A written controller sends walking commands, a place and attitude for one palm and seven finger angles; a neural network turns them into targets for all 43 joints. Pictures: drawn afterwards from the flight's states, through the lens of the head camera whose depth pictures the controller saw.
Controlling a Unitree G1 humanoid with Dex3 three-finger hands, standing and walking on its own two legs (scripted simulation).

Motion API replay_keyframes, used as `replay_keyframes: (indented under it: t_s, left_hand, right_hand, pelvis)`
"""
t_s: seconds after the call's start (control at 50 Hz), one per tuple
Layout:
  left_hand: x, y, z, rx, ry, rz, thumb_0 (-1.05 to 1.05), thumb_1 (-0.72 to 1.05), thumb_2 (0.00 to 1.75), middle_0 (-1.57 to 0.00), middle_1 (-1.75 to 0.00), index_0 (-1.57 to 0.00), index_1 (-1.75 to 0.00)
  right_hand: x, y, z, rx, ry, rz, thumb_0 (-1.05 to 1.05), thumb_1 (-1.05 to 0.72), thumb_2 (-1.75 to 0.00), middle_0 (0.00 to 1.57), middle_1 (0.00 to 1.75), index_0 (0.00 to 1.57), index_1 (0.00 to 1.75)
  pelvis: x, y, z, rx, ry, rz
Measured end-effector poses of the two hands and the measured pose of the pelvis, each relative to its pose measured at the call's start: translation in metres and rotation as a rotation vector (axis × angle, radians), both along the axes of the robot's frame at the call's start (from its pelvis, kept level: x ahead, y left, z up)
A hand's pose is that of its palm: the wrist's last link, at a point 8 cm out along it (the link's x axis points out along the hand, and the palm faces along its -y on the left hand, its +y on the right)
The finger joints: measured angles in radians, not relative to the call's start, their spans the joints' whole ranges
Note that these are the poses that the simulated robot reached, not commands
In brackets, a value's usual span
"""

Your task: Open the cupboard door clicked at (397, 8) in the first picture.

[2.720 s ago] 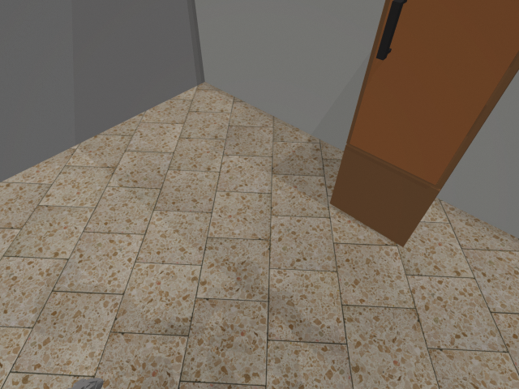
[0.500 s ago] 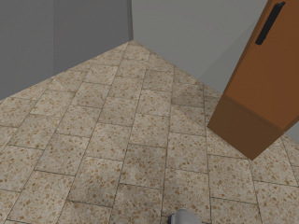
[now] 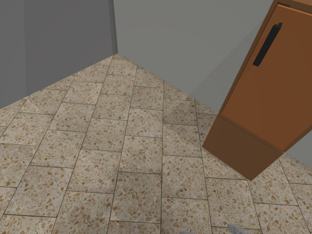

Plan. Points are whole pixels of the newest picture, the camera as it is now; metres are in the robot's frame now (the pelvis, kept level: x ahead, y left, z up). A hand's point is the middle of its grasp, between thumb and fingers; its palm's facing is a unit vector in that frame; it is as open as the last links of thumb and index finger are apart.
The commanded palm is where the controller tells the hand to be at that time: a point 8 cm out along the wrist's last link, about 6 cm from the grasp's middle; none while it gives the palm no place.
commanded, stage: turn to face it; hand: left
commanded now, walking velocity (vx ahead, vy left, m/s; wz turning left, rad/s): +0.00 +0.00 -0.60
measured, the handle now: (267, 44) +0.79 -0.36 +0.13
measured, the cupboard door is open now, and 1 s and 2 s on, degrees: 0 0 0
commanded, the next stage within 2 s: take the last steps up to it in 0.88 s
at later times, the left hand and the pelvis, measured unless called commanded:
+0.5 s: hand (110, 221) +0.18 +0.14 -0.15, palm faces -0.30 -0.91 -0.28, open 7.4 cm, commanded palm none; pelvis +0.02 -0.02 +0.00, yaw -18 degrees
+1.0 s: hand (116, 218) +0.19 +0.13 -0.16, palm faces -0.52 -0.83 -0.22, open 7.4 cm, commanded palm none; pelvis +0.01 +0.01 +0.01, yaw -32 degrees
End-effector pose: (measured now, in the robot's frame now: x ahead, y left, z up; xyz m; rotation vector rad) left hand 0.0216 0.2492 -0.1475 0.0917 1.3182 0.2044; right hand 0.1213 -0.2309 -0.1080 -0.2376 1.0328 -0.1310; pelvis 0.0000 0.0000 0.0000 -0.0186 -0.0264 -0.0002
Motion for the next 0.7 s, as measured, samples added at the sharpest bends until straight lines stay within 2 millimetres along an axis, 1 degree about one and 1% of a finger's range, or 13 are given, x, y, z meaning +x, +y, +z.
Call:
replay_keyframes:
  t_s: [0.08,0.16,0.24,0.3,0.34,0.38,0.46,0.54,0.64,0.68,0.7]
  left_hand:
    - [0.025,0.009,0.011,0.014,-0.014,-0.051,0.0,0.91,0.9,-0.2,-0.3,-0.2,-0.3]
    - [0.053,0.006,0.019,0.033,-0.012,-0.129,0.0,0.91,0.9,-0.19,-0.3,-0.2,-0.3]
    - [0.089,-0.009,0.024,0.061,-0.035,-0.233,0.01,0.91,0.9,-0.19,-0.3,-0.2,-0.3]
    - [0.119,-0.026,0.023,0.092,-0.094,-0.31,0.01,0.91,0.9,-0.19,-0.3,-0.2,-0.3]
    - [0.134,-0.037,0.024,0.105,-0.132,-0.336,0.0,0.91,0.9,-0.2,-0.3,-0.2,-0.3]
    - [0.142,-0.045,0.029,0.107,-0.151,-0.357,0.0,0.91,0.9,-0.2,-0.3,-0.2,-0.3]
    - [0.155,-0.057,0.033,0.095,-0.144,-0.413,0.0,0.91,0.9,-0.2,-0.3,-0.2,-0.3]
    - [0.169,-0.062,0.029,0.066,-0.145,-0.468,0.0,0.91,0.9,-0.2,-0.3,-0.2,-0.3]
    - [0.189,-0.056,0.015,0.022,-0.161,-0.508,0.0,0.9,0.9,-0.2,-0.3,-0.2,-0.3]
    - [0.196,-0.053,0.009,0.006,-0.163,-0.519,0.0,0.9,0.9,-0.2,-0.3,-0.2,-0.3]
    - [0.199,-0.052,0.009,0.004,-0.159,-0.53,0.0,0.91,0.9,-0.2,-0.3,-0.2,-0.3]
  right_hand:
    - [-0.016,0.001,0.002,0.013,0.047,-0.058,0.0,-0.91,-0.9,0.2,0.3,0.2,0.3]
    - [-0.041,-0.007,-0.004,0.036,0.091,-0.146,0.0,-0.9,-0.9,0.2,0.3,0.2,0.3]
    - [-0.076,-0.025,-0.019,0.062,0.145,-0.251,0.0,-0.9,-0.9,0.2,0.3,0.2,0.3]
    - [-0.105,-0.043,-0.037,0.079,0.19,-0.322,0.0,-0.9,-0.9,0.2,0.3,0.2,0.3]
    - [-0.122,-0.054,-0.045,0.072,0.237,-0.352,0.0,-0.9,-0.9,0.2,0.3,0.2,0.3]
    - [-0.133,-0.06,-0.044,0.061,0.27,-0.38,0.0,-0.91,-0.9,0.2,0.3,0.2,0.3]
    - [-0.139,-0.065,-0.033,0.044,0.249,-0.422,0.01,-0.91,-0.9,0.2,0.3,0.2,0.3]
    - [-0.137,-0.061,-0.022,0.028,0.196,-0.455,0.0,-0.91,-0.9,0.2,0.3,0.19,0.3]
    - [-0.134,-0.043,-0.013,-0.009,0.133,-0.491,0.0,-0.91,-0.9,0.2,0.3,0.2,0.3]
    - [-0.137,-0.031,-0.01,-0.02,0.121,-0.505,0.0,-0.91,-0.9,0.2,0.3,0.2,0.3]
    - [-0.141,-0.025,-0.008,-0.019,0.121,-0.509,0.0,-0.91,-0.9,0.2,0.3,0.2,0.3]
  pelvis:
    - [0.007,0.002,0.008,-0.001,0.007,-0.056]
    - [0.012,0.0,0.01,-0.003,0.012,-0.114]
    - [0.015,-0.01,0.006,0.005,0.012,-0.178]
    - [0.017,-0.023,-0.007,0.024,0.013,-0.215]
    - [0.016,-0.026,-0.01,0.013,0.01,-0.225]
    - [0.015,-0.027,-0.007,0.016,0.01,-0.247]
    - [0.016,-0.026,0.0,0.03,0.015,-0.296]
    - [0.017,-0.02,0.002,0.032,0.02,-0.34]
    - [0.022,-0.002,-0.004,0.01,0.022,-0.394]
    - [0.022,0.005,-0.006,0.015,0.015,-0.418]
    - [0.022,0.008,-0.005,0.01,0.014,-0.43]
